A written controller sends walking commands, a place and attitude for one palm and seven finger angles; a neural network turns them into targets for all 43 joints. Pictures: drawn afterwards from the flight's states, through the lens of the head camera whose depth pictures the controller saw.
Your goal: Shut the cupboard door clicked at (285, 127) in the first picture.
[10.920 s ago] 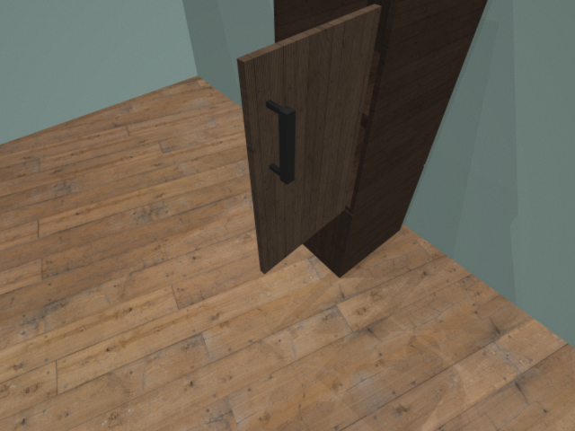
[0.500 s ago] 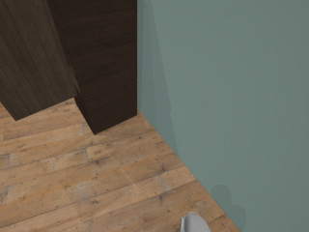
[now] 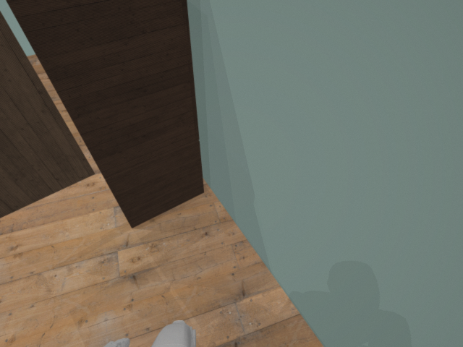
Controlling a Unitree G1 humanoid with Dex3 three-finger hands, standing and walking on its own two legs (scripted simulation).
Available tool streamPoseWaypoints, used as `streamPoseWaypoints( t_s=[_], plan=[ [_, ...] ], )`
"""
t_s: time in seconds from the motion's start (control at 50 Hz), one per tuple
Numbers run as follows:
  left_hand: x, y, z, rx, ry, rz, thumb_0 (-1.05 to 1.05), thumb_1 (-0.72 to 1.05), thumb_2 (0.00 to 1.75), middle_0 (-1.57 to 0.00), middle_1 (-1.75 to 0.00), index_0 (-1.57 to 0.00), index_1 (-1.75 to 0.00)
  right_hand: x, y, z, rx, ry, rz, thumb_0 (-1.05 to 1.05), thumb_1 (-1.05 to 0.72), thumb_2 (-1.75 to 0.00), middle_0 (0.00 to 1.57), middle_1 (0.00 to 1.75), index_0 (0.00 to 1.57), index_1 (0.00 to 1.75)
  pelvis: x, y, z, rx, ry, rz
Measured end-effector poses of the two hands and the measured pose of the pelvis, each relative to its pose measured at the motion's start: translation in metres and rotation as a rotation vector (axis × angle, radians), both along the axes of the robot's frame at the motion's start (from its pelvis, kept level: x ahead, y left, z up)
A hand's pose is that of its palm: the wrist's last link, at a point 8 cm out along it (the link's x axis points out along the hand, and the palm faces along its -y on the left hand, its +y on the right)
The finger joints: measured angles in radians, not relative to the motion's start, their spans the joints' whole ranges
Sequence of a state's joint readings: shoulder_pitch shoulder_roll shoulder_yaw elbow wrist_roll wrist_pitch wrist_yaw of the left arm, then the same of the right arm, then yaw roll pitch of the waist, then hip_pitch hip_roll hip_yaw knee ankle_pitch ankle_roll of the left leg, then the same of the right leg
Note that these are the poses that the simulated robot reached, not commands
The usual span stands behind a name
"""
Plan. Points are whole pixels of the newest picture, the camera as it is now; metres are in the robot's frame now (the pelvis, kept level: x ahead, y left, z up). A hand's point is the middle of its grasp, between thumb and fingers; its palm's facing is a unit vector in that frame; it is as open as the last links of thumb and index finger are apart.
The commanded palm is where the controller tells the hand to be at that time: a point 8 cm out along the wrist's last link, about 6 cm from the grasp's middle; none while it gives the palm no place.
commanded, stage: turn to face it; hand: left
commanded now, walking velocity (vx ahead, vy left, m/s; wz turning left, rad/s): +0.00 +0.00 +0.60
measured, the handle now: out of the picture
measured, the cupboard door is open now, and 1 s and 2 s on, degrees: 94 94 94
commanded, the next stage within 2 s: take the last steps up to it in 1.00 s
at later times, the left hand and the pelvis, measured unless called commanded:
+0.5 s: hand out of the picture +0.13 +0.27 -0.17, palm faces +0.25 -0.94 -0.23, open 7.3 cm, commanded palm none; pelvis +0.10 +0.05 +0.00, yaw +13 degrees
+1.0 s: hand out of the picture +0.13 +0.18 -0.15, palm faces +0.48 -0.84 -0.26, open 7.3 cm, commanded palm none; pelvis +0.15 -0.02 +0.00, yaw +30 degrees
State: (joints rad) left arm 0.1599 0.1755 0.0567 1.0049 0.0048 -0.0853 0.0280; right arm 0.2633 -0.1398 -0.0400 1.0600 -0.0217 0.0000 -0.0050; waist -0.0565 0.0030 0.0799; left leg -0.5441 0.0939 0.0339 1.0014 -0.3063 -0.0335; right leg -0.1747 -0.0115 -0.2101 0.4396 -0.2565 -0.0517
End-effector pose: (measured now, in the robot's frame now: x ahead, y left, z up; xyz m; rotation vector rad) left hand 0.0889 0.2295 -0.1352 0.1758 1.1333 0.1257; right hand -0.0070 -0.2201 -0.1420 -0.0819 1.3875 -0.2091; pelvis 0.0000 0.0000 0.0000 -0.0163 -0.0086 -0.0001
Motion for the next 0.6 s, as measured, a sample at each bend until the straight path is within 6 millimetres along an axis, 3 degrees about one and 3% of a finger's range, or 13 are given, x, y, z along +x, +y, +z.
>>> streamPoseWaypoints(
  t_s=[0.08, 0.16, 0.22, 0.26, 0.34, 0.46, 0.6],
  plan=[
    [-0.009, 0.014, -0.007, -0.005, 0.061, 0.064, -0.04, 0.95, 0.89, -0.20, -0.30, -0.20, -0.30, 0.087, -0.012, 0.009, -0.052, -0.106, 0.099, 0.01, -0.93, -0.90, 0.20, 0.30, 0.20, 0.30, 0.026, 0.007, -0.001, -0.001, -0.006, 0.039],
    [-0.022, 0.029, -0.023, -0.031, 0.131, 0.135, -0.02, 0.93, 0.89, -0.20, -0.30, -0.20, -0.30, 0.165, -0.005, 0.017, -0.095, -0.198, 0.198, 0.01, -0.93, -0.90, 0.20, 0.30, 0.19, 0.30, 0.053, 0.022, -0.009, 0.001, -0.012, 0.078],
    [-0.028, 0.043, -0.041, -0.050, 0.183, 0.180, -0.01, 0.92, 0.89, -0.20, -0.30, -0.20, -0.30, 0.213, 0.007, 0.017, -0.127, -0.278, 0.260, 0.01, -0.93, -0.90, 0.20, 0.30, 0.20, 0.30, 0.070, 0.037, -0.023, -0.005, -0.007, 0.107],
    [-0.026, 0.052, -0.043, -0.045, 0.204, 0.198, -0.01, 0.92, 0.89, -0.20, -0.30, -0.20, -0.30, 0.232, 0.016, 0.020, -0.135, -0.305, 0.288, 0.01, -0.92, -0.90, 0.20, 0.30, 0.20, 0.30, 0.075, 0.042, -0.023, -0.002, -0.006, 0.119],
    [-0.008, 0.068, -0.031, -0.030, 0.169, 0.226, 0.00, 0.91, 0.89, -0.20, -0.30, -0.20, -0.30, 0.247, 0.032, 0.027, -0.134, -0.292, 0.333, 0.00, -0.92, -0.90, 0.20, 0.30, 0.20, 0.30, 0.082, 0.049, -0.014, -0.014, 0.007, 0.148],
    [0.020, 0.083, -0.010, 0.002, 0.090, 0.256, 0.00, 0.91, 0.89, -0.20, -0.30, -0.20, -0.30, 0.247, 0.049, 0.025, -0.084, -0.225, 0.365, 0.01, -0.91, -0.90, 0.20, 0.30, 0.20, 0.30, 0.093, 0.050, -0.003, -0.027, 0.027, 0.202],
    [0.043, 0.079, 0.002, 0.037, 0.046, 0.298, 0.00, 0.91, 0.89, -0.20, -0.30, -0.20, -0.30, 0.235, 0.041, 0.015, -0.041, -0.119, 0.372, 0.01, -0.91, -0.90, 0.21, 0.30, 0.20, 0.30, 0.110, 0.035, 0.000, -0.029, 0.040, 0.281]
  ],
)
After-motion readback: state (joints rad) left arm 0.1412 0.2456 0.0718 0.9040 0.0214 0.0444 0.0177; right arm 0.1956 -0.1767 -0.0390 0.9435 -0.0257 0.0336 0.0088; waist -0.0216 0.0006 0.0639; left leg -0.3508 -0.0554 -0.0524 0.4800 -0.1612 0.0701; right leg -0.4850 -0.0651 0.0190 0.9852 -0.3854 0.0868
